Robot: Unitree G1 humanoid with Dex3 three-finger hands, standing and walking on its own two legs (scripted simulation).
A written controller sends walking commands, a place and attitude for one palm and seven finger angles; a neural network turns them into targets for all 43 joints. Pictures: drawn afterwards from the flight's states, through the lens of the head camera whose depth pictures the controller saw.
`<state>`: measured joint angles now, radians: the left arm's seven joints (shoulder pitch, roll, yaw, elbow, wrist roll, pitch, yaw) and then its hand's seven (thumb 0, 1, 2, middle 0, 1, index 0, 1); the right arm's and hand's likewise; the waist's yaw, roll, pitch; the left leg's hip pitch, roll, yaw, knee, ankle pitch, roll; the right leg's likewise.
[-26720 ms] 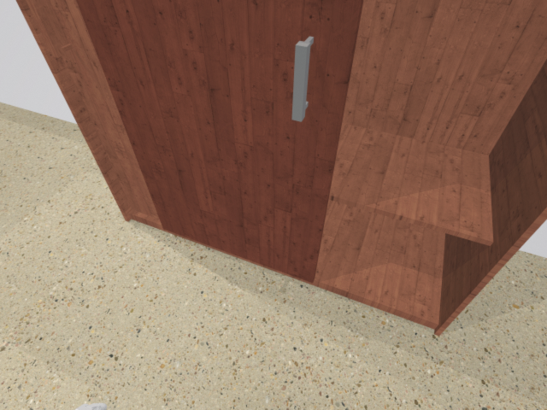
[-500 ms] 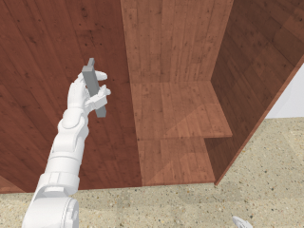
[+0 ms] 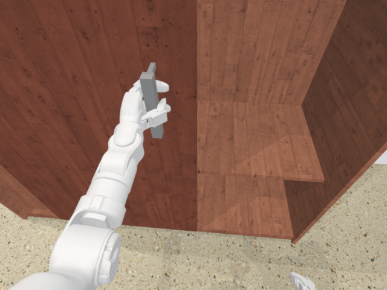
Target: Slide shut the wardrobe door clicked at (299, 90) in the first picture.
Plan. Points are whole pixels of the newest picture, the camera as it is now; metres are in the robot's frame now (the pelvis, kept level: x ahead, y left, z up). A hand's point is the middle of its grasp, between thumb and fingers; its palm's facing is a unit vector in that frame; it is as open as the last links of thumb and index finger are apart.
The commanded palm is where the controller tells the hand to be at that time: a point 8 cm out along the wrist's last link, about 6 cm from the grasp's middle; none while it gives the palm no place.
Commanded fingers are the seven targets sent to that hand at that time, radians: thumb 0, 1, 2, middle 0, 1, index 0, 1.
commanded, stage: tug the door sideways, standing still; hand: left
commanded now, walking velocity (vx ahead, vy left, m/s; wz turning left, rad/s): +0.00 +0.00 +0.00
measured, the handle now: (155, 102) +0.48 +0.11 +0.14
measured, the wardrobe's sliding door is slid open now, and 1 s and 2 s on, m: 0.49 0.49 0.38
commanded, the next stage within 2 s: step sideways, sliding the door along in 0.48 s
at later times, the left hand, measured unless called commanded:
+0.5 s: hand (162, 112) +0.43 +0.09 +0.15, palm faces +0.03 -1.00 -0.02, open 5.5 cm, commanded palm +0.41 +0.08 +0.14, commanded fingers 0.00 0.90 0.90 -0.45 -1.40 -0.45 -1.40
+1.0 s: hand (162, 113) +0.44 +0.09 +0.14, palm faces +0.06 -0.99 -0.10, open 5.6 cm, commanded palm +0.42 +0.09 +0.15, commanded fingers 0.00 0.90 0.90 -0.45 -1.40 -0.45 -1.40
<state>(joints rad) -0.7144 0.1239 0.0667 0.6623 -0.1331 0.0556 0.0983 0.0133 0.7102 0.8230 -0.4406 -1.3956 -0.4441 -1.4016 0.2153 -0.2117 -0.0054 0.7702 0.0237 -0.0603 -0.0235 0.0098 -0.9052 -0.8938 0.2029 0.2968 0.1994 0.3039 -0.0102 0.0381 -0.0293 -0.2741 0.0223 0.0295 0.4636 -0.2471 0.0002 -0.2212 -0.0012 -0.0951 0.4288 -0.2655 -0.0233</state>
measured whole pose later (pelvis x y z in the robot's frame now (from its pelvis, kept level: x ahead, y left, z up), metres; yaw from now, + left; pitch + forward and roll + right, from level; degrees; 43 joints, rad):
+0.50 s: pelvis -0.02 +0.02 +0.00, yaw +0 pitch +5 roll -1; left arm -0.83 0.12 0.00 0.81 -0.15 -0.07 0.16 0.03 0.71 0.83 -0.45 -1.40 -0.43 -1.40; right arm 0.29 -0.22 -0.02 0.85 0.02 -0.16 0.01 0.01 -0.91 -0.89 0.20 0.30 0.20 0.30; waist -0.02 0.03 -0.02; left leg -0.36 0.00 0.03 0.51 -0.24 0.02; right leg -0.30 -0.02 -0.09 0.48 -0.26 0.00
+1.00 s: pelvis +0.00 -0.03 -0.01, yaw -1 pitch +0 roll +0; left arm -0.75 0.19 0.01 0.62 -0.12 -0.04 0.09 -0.03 0.66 0.85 -0.46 -1.40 -0.43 -1.40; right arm 0.20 -0.23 0.00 0.76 0.04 -0.03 -0.10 0.01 -0.90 -0.89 0.20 0.30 0.20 0.30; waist 0.05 0.03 0.11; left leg -0.34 0.06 0.06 0.74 -0.34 0.02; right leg -0.23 0.04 -0.10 0.60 -0.36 -0.07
